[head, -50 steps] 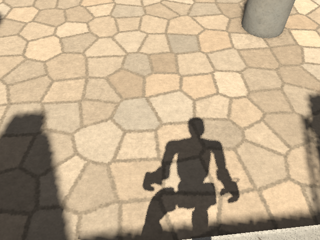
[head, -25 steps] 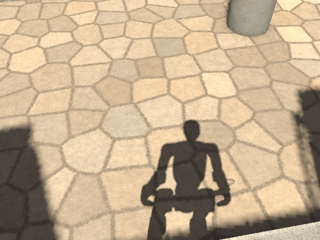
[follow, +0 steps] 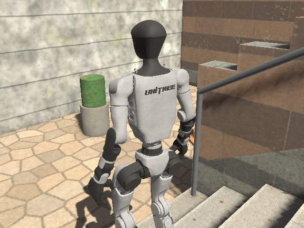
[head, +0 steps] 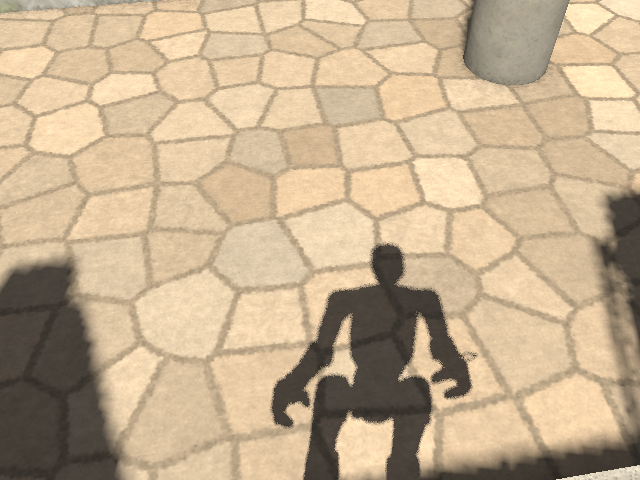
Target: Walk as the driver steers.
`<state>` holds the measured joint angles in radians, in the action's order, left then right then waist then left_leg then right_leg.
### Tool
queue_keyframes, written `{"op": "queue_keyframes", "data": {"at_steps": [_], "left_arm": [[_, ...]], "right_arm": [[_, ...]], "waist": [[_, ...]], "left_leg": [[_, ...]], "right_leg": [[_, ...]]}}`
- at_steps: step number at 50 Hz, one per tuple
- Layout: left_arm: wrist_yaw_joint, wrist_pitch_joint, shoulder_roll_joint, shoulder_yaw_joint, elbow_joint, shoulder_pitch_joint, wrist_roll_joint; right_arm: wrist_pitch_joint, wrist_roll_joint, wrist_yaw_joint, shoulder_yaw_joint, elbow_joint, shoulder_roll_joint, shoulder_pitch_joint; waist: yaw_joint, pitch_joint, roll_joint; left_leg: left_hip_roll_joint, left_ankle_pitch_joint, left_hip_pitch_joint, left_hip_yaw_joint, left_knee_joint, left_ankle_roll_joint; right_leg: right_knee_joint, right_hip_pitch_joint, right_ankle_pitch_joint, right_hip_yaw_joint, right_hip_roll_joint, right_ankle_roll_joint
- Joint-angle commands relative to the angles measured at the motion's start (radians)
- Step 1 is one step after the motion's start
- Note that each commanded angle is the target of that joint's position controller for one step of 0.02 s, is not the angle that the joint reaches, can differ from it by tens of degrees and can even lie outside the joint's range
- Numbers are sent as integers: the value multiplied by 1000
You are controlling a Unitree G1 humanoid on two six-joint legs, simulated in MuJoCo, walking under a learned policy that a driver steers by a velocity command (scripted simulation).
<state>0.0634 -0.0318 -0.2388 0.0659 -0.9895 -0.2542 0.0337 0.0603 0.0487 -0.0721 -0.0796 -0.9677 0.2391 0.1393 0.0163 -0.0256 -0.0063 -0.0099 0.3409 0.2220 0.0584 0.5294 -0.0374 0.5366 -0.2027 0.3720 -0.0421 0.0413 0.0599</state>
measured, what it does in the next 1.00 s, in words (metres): goes down: left foot 0.18 m lower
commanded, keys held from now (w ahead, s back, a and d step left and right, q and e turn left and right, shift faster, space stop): w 0.98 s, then no key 0.02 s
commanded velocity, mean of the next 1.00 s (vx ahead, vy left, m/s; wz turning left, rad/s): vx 0.41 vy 0.00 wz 0.00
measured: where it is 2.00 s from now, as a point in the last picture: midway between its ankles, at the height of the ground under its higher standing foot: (332, 399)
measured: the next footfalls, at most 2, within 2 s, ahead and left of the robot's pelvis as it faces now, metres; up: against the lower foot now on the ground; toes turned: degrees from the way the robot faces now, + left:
left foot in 0.54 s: +0.34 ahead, +0.11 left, -0.18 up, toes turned +4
right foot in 1.04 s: +0.71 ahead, -0.15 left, -0.36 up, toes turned -3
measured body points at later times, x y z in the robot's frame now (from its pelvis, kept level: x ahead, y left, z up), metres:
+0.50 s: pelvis +0.20 +0.01 -0.10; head +0.20 +0.02 +0.35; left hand +0.04 +0.16 -0.25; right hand +0.39 -0.18 -0.21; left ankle +0.32 +0.12 -0.83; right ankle -0.02 -0.10 -0.73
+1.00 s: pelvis +0.51 -0.01 -0.29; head +0.51 -0.02 +0.16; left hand +0.72 +0.17 -0.39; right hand +0.36 -0.18 -0.44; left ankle +0.30 +0.11 -0.91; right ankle +0.69 -0.15 -1.01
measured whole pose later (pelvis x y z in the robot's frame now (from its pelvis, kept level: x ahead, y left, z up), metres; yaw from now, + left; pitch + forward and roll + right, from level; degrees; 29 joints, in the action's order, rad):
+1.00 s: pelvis +0.51 -0.01 -0.29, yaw +0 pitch +0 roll +5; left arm 0.08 -0.05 -0.22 -0.05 -0.83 -0.03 0.06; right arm 0.11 0.05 -0.01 0.05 -1.09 0.11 0.60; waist -0.16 0.01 -0.08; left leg 0.06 0.91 0.11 0.07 1.03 0.00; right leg 0.41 -0.50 -0.37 -0.05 -0.14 0.03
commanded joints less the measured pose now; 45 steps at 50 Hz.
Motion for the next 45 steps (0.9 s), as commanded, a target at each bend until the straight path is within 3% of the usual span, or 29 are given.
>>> {"op": "queue_keyframes", "data": {"at_steps": [1,3,5,8,9,10,11,13,15,16,17,18,20,24,26,27,28,29,30,31,32,33,34,36,38,39,40,43,45], "left_arm": [[-32,-21,-71,24,1,-88,29],[-41,-39,7,3,14,-35,28],[-37,-60,28,-1,32,12,32],[-35,-90,7,7,-30,-225,50],[-41,-101,-28,12,-87,-395,65],[-41,-114,-82,15,-127,-575,71],[-38,-120,-90,11,-164,-608,74],[-37,-103,-19,-13,-146,-415,65],[-57,-77,113,-50,-117,-314,74],[-82,-87,207,-95,-78,-251,74],[-91,-93,156,-88,-85,-279,46],[-88,-104,121,-96,-93,-260,73],[-57,-114,43,-91,-88,-265,92],[-57,-89,-3,-76,-122,-395,30],[-37,-52,-46,-65,-113,-344,45],[-2,-43,-67,-52,-122,-367,63],[36,-45,8,-62,-141,-420,85],[75,-49,113,-82,-108,-504,56],[72,-62,52,-62,8,-297,24],[53,-69,18,-52,88,-148,-6],[22,-71,9,-50,88,-140,17],[3,-62,48,-57,70,-172,34],[-8,-53,103,-81,71,-162,83],[10,-37,85,-77,83,-55,81],[33,-32,69,-90,94,-94,89],[34,-37,87,-109,107,-71,87],[31,-46,27,-99,137,26,94],[6,-37,1,-103,174,144,82],[10,-13,-54,-97,203,210,90]], "right_arm": [[22,28,45,-37,-8,98,154],[35,16,67,-16,-3,36,184],[34,1,78,-14,26,47,162],[34,24,67,-12,51,63,39],[41,42,54,-18,98,51,-53],[57,45,33,3,134,-27,-121],[67,15,29,17,177,-58,-186],[66,17,41,9,156,0,-125],[42,62,40,28,106,-31,5],[35,92,39,49,101,-55,0],[30,68,37,45,104,-52,-27],[28,47,28,68,121,-93,-5],[16,41,16,63,149,-61,-2],[11,56,24,61,169,7,-130],[23,33,24,52,38,26,142],[42,41,40,12,-57,97,404],[43,67,29,-7,-131,123,769],[32,61,6,-17,-111,213,754],[30,89,-2,-27,-116,222,700],[31,61,-1,-35,-103,229,551],[28,53,1,21,-66,68,364],[27,68,1,56,-44,-22,266],[54,70,28,103,3,-143,146],[88,20,48,100,-9,-76,155],[101,52,40,95,-64,4,296],[114,75,52,100,-96,-10,323],[119,38,79,103,-76,-11,381],[91,69,62,130,-81,-19,413],[82,51,44,130,-78,-6,444]], "waist": [[-30,-94,49],[-54,-60,89],[-53,-62,92],[86,-75,4],[153,-55,-164],[223,-44,-252],[220,-168,-99],[108,-145,65],[33,-134,-9],[35,-116,7],[51,-100,-83],[32,-78,-36],[7,-76,-41],[90,-156,-19],[-6,-112,43],[-108,-53,149],[-228,178,294],[-133,413,280],[-201,248,104],[-169,57,59],[-80,-38,-101],[1,-118,-65],[72,-174,-28],[24,-133,39],[29,-78,58],[0,-77,9],[-69,-52,-33],[-65,-53,41],[-80,-142,15]], "left_leg": [[-125,442,-60,-194,-148,-176],[-209,373,-148,-306,-184,-238],[-256,264,-114,-348,-190,-276],[-143,234,189,-214,102,-265],[22,218,397,-43,423,-182],[102,370,700,-85,696,-110],[56,329,949,-275,701,-113],[-32,121,886,-202,696,-81],[-72,-107,639,-140,608,-100],[-135,-541,573,-206,302,-90],[-92,-675,495,-123,237,-60],[-105,-989,223,-102,153,-75],[-47,-871,-80,-9,233,-34],[-79,-542,123,-41,-78,-4],[-106,-646,-51,-70,-290,-16],[-43,-721,-317,69,-311,-34],[-178,-1165,-864,-59,0,-235],[-351,-1433,-1071,-276,211,-400],[-408,-1031,-998,-482,69,-455],[-467,-558,-746,-482,-69,-418],[-422,-128,-409,-448,-151,-338],[-366,-52,-79,-392,-194,-339],[-284,-118,190,-296,-265,-262],[-166,-79,418,-156,-280,-270],[-171,-119,453,-184,-152,-277],[-204,-158,225,-244,-71,-274],[-191,-167,-8,-244,12,-260],[-97,65,357,-181,67,-209],[-157,155,303,-258,95,-225]], "right_leg": [[-52,-195,327,-61,-59,130],[66,-228,183,5,-48,112],[164,-202,80,92,-29,82],[107,114,-41,87,-34,101],[-10,287,-158,-159,-138,191],[-135,475,-248,-558,-321,323],[-174,529,-213,-642,-432,350],[-89,400,-247,-408,-366,278],[-36,77,-259,-220,-264,214],[-15,12,-152,-120,-181,142],[3,-62,-109,-89,-134,143],[54,-331,-32,-7,-91,104],[31,-602,84,1,-81,115],[230,-167,-19,-152,-154,127],[538,-51,-202,-171,-138,109],[764,-117,-395,-74,-52,95],[1296,-479,-39,-74,57,24],[1644,-690,474,-48,91,10],[1674,-1001,427,-51,117,-14],[1607,-1140,296,-31,-5,4],[1360,-1029,49,-102,-111,46],[1236,-871,-56,-120,-159,91],[841,-699,-336,-170,-251,124],[515,-419,-527,-22,-193,94],[623,-339,-587,7,-164,53],[474,-570,-744,-153,-236,19],[282,-747,-847,-106,-216,-4],[167,-302,-1027,18,-169,-4],[133,-349,-881,8,-180,-14]]}}
Over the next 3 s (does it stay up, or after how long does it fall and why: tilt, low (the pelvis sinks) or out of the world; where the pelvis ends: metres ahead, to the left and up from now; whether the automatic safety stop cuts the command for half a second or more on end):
stays up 1.22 0.33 -0.38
